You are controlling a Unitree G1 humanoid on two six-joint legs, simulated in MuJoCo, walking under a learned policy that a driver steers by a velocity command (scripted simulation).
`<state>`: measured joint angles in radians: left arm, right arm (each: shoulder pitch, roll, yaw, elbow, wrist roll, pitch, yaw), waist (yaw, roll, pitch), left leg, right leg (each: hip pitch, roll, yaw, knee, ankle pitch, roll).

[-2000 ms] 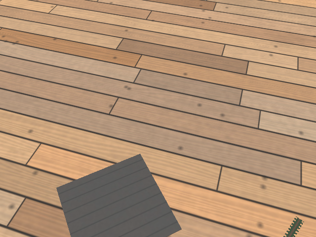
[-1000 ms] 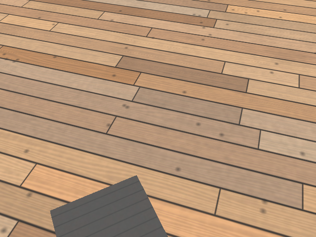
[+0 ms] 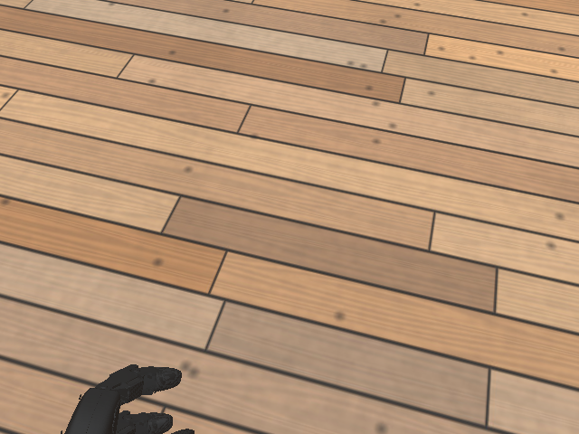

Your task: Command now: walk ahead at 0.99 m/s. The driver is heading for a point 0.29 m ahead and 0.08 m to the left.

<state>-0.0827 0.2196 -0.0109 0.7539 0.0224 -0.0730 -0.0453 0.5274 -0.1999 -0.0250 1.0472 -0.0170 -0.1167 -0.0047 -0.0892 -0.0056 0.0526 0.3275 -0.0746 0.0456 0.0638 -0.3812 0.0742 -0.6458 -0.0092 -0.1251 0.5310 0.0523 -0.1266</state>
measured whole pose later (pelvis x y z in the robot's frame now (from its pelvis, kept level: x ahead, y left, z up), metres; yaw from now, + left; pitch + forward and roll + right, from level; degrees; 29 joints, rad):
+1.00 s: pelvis +0.50 -0.02 +0.02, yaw +0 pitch +0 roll +0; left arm 0.21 0.21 0.03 1.04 0.01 -0.03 0.04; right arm 0.17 -0.23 -0.03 0.97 -0.01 -0.01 -0.02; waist 0.00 0.01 0.00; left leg -0.32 -0.03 0.00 0.49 -0.18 0.02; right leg -0.25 -0.02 0.01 0.54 -0.29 0.02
